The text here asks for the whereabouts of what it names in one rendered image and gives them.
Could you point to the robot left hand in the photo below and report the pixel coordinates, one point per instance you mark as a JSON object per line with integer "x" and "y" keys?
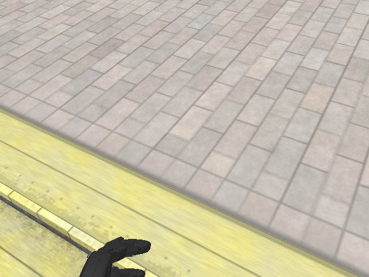
{"x": 99, "y": 263}

